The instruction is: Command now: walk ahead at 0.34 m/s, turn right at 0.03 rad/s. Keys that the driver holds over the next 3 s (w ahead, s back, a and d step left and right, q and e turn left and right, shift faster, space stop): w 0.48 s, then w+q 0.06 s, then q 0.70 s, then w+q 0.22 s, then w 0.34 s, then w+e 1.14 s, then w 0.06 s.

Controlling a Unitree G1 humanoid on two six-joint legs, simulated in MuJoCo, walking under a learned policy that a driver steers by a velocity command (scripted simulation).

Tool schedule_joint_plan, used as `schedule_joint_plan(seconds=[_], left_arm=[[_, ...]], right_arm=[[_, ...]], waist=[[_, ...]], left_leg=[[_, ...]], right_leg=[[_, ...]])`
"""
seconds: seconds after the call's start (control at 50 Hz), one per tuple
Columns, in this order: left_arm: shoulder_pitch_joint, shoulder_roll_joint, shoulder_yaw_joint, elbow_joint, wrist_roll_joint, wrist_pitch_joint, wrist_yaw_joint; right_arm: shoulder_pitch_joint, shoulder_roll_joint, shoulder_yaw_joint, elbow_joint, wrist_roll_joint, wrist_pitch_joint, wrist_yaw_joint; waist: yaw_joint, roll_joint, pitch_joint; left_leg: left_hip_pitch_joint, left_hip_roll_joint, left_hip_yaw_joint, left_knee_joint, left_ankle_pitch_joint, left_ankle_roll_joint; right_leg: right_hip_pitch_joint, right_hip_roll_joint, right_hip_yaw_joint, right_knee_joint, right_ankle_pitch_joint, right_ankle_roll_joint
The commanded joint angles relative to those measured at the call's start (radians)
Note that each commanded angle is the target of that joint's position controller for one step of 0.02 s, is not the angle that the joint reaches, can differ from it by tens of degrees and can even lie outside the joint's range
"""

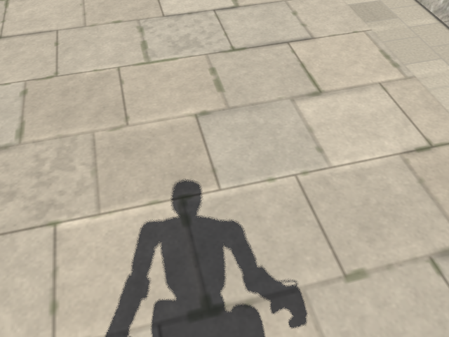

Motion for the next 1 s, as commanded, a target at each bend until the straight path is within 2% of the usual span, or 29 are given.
schedule_joint_plan(seconds=[0.02, 0.08, 0.1, 0.12, 0.14, 0.16, 0.18, 0.2, 0.22, 0.24, 0.26, 0.32, 0.4, 0.46, 0.52, 0.56, 0.6, 0.62, 0.64, 0.66, 0.68, 0.7, 0.72, 0.74, 0.76, 0.8, 0.86, 0.92, 1.0], left_arm=[[0.002, 0.153, 0.031, -0.020, -0.003, -0.033, -0.002], [-0.017, 0.167, 0.036, -0.015, -0.008, -0.037, -0.008], [-0.033, 0.172, 0.037, -0.018, -0.012, -0.037, -0.009], [-0.027, 0.163, 0.033, -0.018, -0.010, -0.040, -0.011], [-0.038, 0.141, 0.024, -0.028, -0.006, -0.047, -0.015], [-0.025, 0.048, 0.000, -0.080, -0.019, -0.052, -0.019], [-0.030, 0.120, 0.021, -0.074, -0.002, -0.046, -0.019], [-0.057, 0.126, 0.024, -0.080, 0.003, -0.043, -0.026], [-0.079, 0.109, 0.019, -0.077, 0.003, -0.046, -0.038], [-0.079, 0.087, 0.016, -0.074, 0.002, -0.046, -0.043], [-0.070, 0.080, 0.014, -0.068, 0.011, -0.039, -0.046], [-0.113, 0.070, 0.012, -0.085, 0.012, -0.023, -0.057], [-0.290, 0.044, 0.001, -0.152, 0.012, -0.018, -0.064], [-0.406, 0.018, -0.014, -0.199, 0.004, -0.022, -0.069], [-0.458, 0.032, -0.012, -0.234, 0.001, -0.022, -0.062], [-0.424, 0.047, -0.005, -0.235, 0.002, -0.031, -0.052], [-0.235, 0.074, 0.010, -0.175, 0.005, -0.052, -0.032], [-0.100, 0.102, 0.021, -0.139, 0.018, -0.069, -0.019], [0.037, 0.193, 0.042, -0.127, 0.044, -0.078, -0.002], [0.020, 0.264, 0.059, -0.148, 0.036, -0.066, -0.010], [0.000, 0.195, 0.050, -0.166, -0.012, -0.052, -0.016], [-0.112, 0.135, 0.034, -0.184, -0.018, -0.048, -0.011], [-0.172, 0.072, 0.017, -0.194, -0.016, -0.047, -0.006], [-0.185, 0.046, 0.008, -0.193, -0.016, -0.049, 0.002], [-0.186, 0.043, 0.006, -0.186, -0.014, -0.048, 0.008], [-0.160, 0.061, 0.011, -0.184, -0.010, -0.059, 0.011], [-0.178, 0.076, 0.016, -0.195, -0.004, -0.060, 0.012], [-0.180, 0.081, 0.018, -0.199, -0.004, -0.046, 0.016], [-0.140, 0.131, 0.037, -0.200, 0.000, -0.021, 0.009]], right_arm=[[-0.161, -0.067, -0.018, -0.115, 0.002, -0.034, 0.022], [-0.109, -0.055, -0.021, -0.112, 0.010, -0.024, 0.023], [-0.028, -0.058, -0.028, -0.082, 0.010, -0.022, 0.016], [0.080, -0.088, -0.044, -0.039, 0.006, -0.024, 0.004], [0.222, -0.145, -0.066, -0.002, -0.005, -0.034, -0.011], [0.368, -0.277, -0.091, 0.018, -0.013, -0.040, -0.020], [0.329, -0.232, -0.078, 0.032, -0.001, -0.034, -0.017], [0.195, -0.181, -0.065, -0.005, 0.006, -0.033, -0.014], [0.113, -0.123, -0.051, -0.026, 0.007, -0.042, -0.008], [0.085, -0.101, -0.043, -0.030, 0.006, -0.051, -0.007], [0.086, -0.081, -0.034, -0.021, 0.006, -0.060, -0.009], [0.166, -0.072, -0.028, 0.026, 0.011, -0.080, -0.011], [0.238, -0.055, -0.020, 0.069, 0.016, -0.080, -0.015], [0.260, -0.052, -0.017, 0.088, 0.015, -0.083, -0.017], [0.289, -0.061, -0.018, 0.112, 0.014, -0.082, -0.022], [0.269, -0.066, -0.019, 0.117, 0.011, -0.077, -0.028], [0.245, -0.075, -0.020, 0.116, 0.011, -0.072, -0.031], [0.229, -0.077, -0.020, 0.111, 0.026, -0.072, -0.030], [0.238, -0.036, -0.009, 0.069, 0.043, -0.075, -0.032], [0.405, 0.061, 0.004, 0.070, 0.087, -0.057, -0.048], [0.358, -0.055, -0.032, 0.094, 0.039, -0.038, -0.063], [0.302, -0.029, -0.034, 0.078, 0.039, -0.032, -0.059], [0.244, -0.020, -0.034, 0.070, 0.021, -0.025, -0.052], [0.204, -0.025, -0.046, 0.059, 0.008, -0.012, -0.040], [0.220, -0.011, -0.048, 0.057, 0.001, 0.005, -0.029], [0.226, 0.016, -0.051, 0.048, 0.002, 0.028, -0.020], [0.167, 0.020, -0.055, 0.008, -0.002, 0.053, -0.017], [0.074, 0.025, -0.046, -0.041, -0.004, 0.065, 0.000], [-0.013, 0.003, -0.043, -0.097, -0.004, 0.073, 0.012]], waist=[[0.013, -0.157, 0.117], [-0.030, -0.161, 0.107], [-0.073, -0.133, 0.093], [-0.116, -0.078, 0.051], [-0.184, 0.030, -0.021], [-0.209, 0.317, -0.136], [-0.155, 0.216, -0.077], [-0.090, 0.111, 0.049], [-0.063, 0.043, 0.098], [-0.039, 0.035, 0.100], [-0.025, 0.046, 0.089], [-0.020, 0.058, 0.068], [-0.046, 0.042, 0.106], [-0.066, 0.053, 0.117], [-0.073, 0.051, 0.122], [-0.046, 0.045, 0.108], [0.021, 0.053, 0.006], [0.081, 0.043, -0.069], [0.105, -0.055, -0.211], [0.027, -0.257, -0.404], [0.026, -0.050, -0.367], [-0.006, -0.095, -0.251], [-0.023, -0.069, -0.126], [-0.033, -0.097, -0.066], [-0.056, -0.114, -0.041], [-0.077, -0.095, -0.065], [-0.093, -0.109, -0.052], [-0.077, -0.140, -0.038], [-0.038, -0.131, -0.048]], left_leg=[[-0.195, 0.041, 0.011, -0.045, 0.048, -0.012], [0.059, 0.013, 0.055, -0.196, 0.141, -0.008], [0.205, -0.011, 0.072, -0.259, 0.201, -0.006], [0.372, -0.040, 0.071, -0.281, 0.188, -0.001], [0.534, 0.050, -0.044, -0.345, 0.087, 0.025], [0.647, 0.354, -0.542, -0.566, -0.252, 0.116], [0.521, 0.407, -0.762, -0.669, -0.364, 0.163], [0.413, 0.393, -0.651, -0.655, -0.370, 0.165], [0.327, 0.341, -0.530, -0.657, -0.221, 0.157], [0.288, 0.297, -0.431, -0.666, -0.075, 0.141], [0.272, 0.264, -0.357, -0.669, 0.059, 0.130], [0.311, 0.235, -0.235, -0.669, 0.346, 0.138], [0.341, 0.210, -0.145, -0.688, 0.480, 0.144], [0.309, 0.188, -0.088, -0.686, 0.566, 0.132], [0.345, 0.220, -0.111, -0.663, 0.659, 0.125], [0.396, 0.227, -0.118, -0.581, 0.843, 0.110], [0.417, 0.182, -0.112, -0.351, 1.106, 0.068], [0.325, 0.137, -0.090, -0.167, 1.005, 0.041], [0.124, 0.070, -0.054, 0.115, 0.583, 0.017], [-0.113, -0.081, -0.014, 0.474, -0.231, -0.007], [-0.092, -0.024, -0.116, 0.517, -0.156, 0.003], [-0.141, -0.003, -0.088, 0.525, -0.094, -0.009], [-0.151, 0.040, -0.073, 0.477, -0.042, -0.018], [-0.139, 0.059, -0.074, 0.435, -0.007, -0.026], [-0.096, 0.058, -0.059, 0.416, 0.011, -0.042], [-0.056, 0.041, -0.043, 0.404, 0.043, -0.051], [-0.102, 0.056, -0.028, 0.318, 0.101, -0.059], [-0.083, 0.071, 0.003, 0.140, 0.187, -0.059], [-0.027, 0.055, 0.050, 0.000, 0.144, -0.045]], right_leg=[[0.024, -0.235, 0.216, -0.180, 0.041, -0.179], [-0.142, -0.226, 0.142, -0.142, 0.125, -0.141], [-0.218, -0.213, 0.117, -0.088, 0.153, -0.122], [-0.288, -0.180, 0.083, 0.033, 0.245, -0.103], [-0.374, -0.112, 0.006, 0.277, 0.262, -0.075], [-0.548, 0.029, -0.106, 0.650, -0.095, -0.024], [-0.617, 0.031, 0.000, 0.812, -0.222, -0.048], [-0.660, -0.040, 0.009, 0.863, -0.140, -0.074], [-0.639, -0.084, -0.007, 0.838, -0.050, -0.076], [-0.600, -0.109, -0.023, 0.797, -0.002, -0.071], [-0.566, -0.122, -0.036, 0.770, 0.024, -0.058], [-0.589, -0.120, -0.081, 0.732, 0.081, -0.029], [-0.680, -0.120, -0.131, 0.569, 0.178, 0.006], [-0.598, -0.092, -0.171, 0.380, 0.266, 0.010], [-0.538, -0.074, -0.174, 0.289, 0.287, -0.011], [-0.487, -0.052, -0.165, 0.248, 0.247, -0.033], [-0.273, 0.010, -0.173, 0.178, 0.245, -0.056], [-0.063, -0.032, -0.150, 0.108, 0.387, -0.072], [0.206, -0.276, 0.060, 0.169, 0.667, -0.108], [0.417, -0.572, 0.391, 0.182, 1.044, -0.277], [0.288, -0.495, 0.321, 0.176, 1.107, -0.255], [0.167, -0.470, 0.208, 0.115, 0.949, -0.260], [0.027, -0.407, 0.109, 0.049, 0.847, -0.216], [-0.059, -0.364, 0.037, 0.012, 0.803, -0.182], [-0.136, -0.338, -0.026, -0.013, 0.799, -0.164], [-0.180, -0.334, -0.084, -0.030, 0.823, -0.169], [-0.207, -0.338, -0.148, -0.051, 0.721, -0.181], [-0.221, -0.317, -0.216, -0.053, 0.583, -0.166], [-0.192, -0.356, -0.228, -0.015, 0.458, -0.166]])
Next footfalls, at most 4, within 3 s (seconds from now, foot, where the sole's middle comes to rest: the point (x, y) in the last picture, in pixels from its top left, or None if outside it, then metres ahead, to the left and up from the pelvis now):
0.14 left None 0.15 0.12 -0.78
0.64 right None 0.47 -0.06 -0.78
1.12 left None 0.44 0.15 -0.78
1.60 right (244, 321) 0.57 0.00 -0.78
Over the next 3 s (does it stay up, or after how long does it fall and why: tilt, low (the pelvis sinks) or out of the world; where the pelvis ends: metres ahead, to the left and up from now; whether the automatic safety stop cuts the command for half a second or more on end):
stays up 1.08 0.32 0.00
